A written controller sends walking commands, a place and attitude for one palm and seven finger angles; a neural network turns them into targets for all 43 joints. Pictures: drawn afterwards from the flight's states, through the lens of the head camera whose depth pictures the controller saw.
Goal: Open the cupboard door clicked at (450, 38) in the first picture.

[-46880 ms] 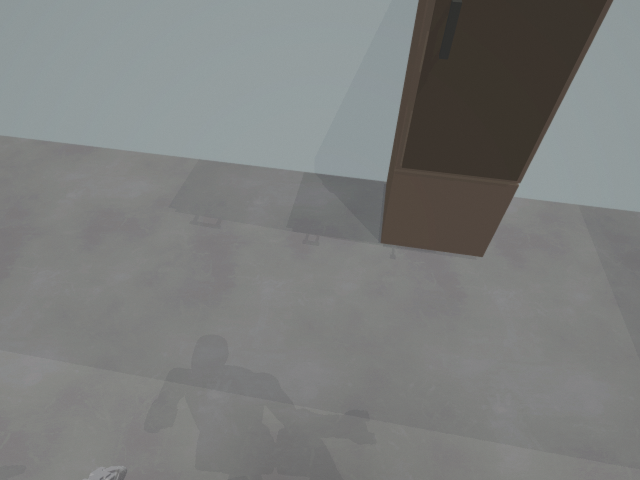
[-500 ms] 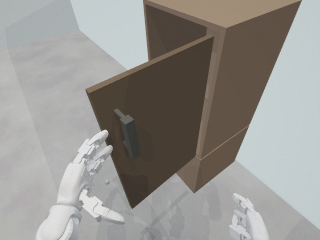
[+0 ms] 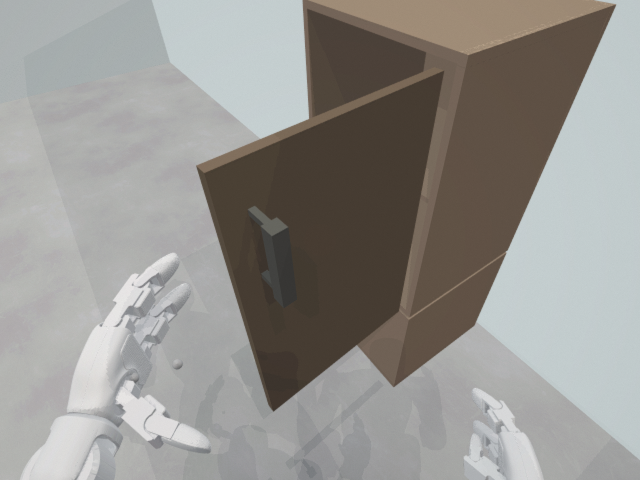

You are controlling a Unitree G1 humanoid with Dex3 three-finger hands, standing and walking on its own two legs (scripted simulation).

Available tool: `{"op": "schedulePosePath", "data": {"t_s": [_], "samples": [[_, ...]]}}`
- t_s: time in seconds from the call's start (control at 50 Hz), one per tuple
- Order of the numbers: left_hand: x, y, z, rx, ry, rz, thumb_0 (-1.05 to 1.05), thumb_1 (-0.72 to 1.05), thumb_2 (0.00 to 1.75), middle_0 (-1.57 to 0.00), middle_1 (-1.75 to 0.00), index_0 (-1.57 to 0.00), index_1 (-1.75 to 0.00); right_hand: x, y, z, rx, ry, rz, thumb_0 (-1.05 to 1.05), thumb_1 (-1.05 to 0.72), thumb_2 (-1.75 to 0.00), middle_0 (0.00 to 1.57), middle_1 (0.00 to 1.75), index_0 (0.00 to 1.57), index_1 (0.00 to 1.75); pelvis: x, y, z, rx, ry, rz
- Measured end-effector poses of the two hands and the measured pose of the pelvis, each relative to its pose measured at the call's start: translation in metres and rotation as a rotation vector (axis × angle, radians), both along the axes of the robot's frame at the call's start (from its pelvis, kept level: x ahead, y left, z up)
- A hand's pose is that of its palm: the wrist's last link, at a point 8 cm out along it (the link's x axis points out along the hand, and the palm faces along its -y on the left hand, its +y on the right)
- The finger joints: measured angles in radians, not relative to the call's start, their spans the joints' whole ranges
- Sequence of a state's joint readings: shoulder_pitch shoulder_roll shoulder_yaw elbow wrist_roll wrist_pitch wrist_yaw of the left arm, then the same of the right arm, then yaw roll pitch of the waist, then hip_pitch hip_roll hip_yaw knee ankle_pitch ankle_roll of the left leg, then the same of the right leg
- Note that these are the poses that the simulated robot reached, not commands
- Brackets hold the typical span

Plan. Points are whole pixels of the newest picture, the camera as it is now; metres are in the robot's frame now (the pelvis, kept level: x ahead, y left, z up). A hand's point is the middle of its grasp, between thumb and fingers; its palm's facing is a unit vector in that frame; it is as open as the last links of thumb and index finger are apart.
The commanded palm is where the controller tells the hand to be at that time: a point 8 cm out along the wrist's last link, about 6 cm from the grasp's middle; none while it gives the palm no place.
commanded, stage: draw the hand back to the body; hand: left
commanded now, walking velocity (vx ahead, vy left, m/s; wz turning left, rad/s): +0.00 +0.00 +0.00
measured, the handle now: (271, 257) +0.35 +0.10 +0.13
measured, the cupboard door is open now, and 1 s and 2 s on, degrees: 95 95 95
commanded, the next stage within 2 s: step back with the hand held close in 1.30 s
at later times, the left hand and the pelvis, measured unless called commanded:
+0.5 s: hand (111, 354) +0.19 +0.23 +0.14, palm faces +0.30 -0.90 -0.32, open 14.1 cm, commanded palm +0.15 +0.27 +0.16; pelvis +0.00 +0.02 +0.01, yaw -1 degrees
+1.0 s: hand (64, 314) +0.22 +0.28 +0.17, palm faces +0.45 -0.80 -0.40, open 8.3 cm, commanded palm +0.17 +0.31 +0.18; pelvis +0.02 +0.01 +0.02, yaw -2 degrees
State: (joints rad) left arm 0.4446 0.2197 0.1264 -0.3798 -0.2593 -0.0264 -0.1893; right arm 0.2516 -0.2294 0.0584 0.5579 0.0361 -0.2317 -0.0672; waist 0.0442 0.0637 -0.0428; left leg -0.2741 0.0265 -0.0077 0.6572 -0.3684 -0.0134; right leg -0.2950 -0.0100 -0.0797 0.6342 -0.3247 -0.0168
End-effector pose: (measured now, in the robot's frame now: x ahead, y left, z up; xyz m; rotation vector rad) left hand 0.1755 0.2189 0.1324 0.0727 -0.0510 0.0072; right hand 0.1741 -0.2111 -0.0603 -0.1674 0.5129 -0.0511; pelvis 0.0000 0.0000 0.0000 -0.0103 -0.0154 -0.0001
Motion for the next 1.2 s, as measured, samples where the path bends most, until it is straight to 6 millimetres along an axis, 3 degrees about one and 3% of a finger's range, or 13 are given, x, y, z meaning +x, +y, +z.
{"op": "schedulePosePath", "data": {"t_s": [0.24,0.3,0.42,0.6,0.96,1.2], "samples": [[-0.012,0.023,0.010,0.011,-0.002,0.016,-0.01,-0.47,0.31,-0.16,-0.30,-0.15,-0.30,0.003,0.013,0.009,-0.009,-0.041,0.024,0.01,-0.90,-0.90,0.20,0.30,0.20,0.30,-0.006,0.009,0.003,-0.006,-0.023,0.008],[-0.014,0.031,0.017,0.136,-0.018,0.114,-0.01,-0.41,0.33,-0.16,-0.30,-0.15,-0.30,0.003,0.016,0.011,-0.026,-0.035,0.027,0.01,-0.90,-0.90,0.20,0.30,0.20,0.30,-0.007,0.010,0.005,-0.007,-0.036,0.001],[-0.019,0.044,0.023,0.236,-0.043,0.262,-0.01,-0.25,0.40,-0.17,-0.30,-0.16,-0.30,-0.001,0.019,0.010,-0.041,0.028,0.024,0.01,-0.90,-0.90,0.20,0.30,0.20,0.30,-0.005,0.014,0.012,-0.006,-0.053,-0.010],[-0.011,0.060,0.033,0.309,-0.060,0.323,-0.01,0.05,0.53,-0.18,-0.30,-0.17,-0.30,-0.004,0.018,0.000,-0.047,0.125,0.008,0.01,-0.90,-0.90,0.20,0.30,0.20,0.30,0.004,0.018,0.017,-0.001,-0.065,-0.019],[0.002,0.091,0.053,0.379,-0.088,0.435,0.01,0.67,0.80,-0.21,-0.30,-0.20,-0.30,0.019,0.007,0.002,-0.050,0.152,-0.022,0.01,-0.90,-0.90,0.20,0.30,0.20,0.30,0.021,0.015,0.020,-0.003,-0.062,-0.030],[0.001,0.086,0.048,0.358,-0.069,0.436,0.01,0.87,0.88,-0.21,-0.30,-0.21,-0.30,0.021,0.004,0.002,-0.047,0.160,-0.016,0.01,-0.90,-0.90,0.20,0.30,0.20,0.30,0.021,0.011,0.020,-0.003,-0.061,-0.028]]}}
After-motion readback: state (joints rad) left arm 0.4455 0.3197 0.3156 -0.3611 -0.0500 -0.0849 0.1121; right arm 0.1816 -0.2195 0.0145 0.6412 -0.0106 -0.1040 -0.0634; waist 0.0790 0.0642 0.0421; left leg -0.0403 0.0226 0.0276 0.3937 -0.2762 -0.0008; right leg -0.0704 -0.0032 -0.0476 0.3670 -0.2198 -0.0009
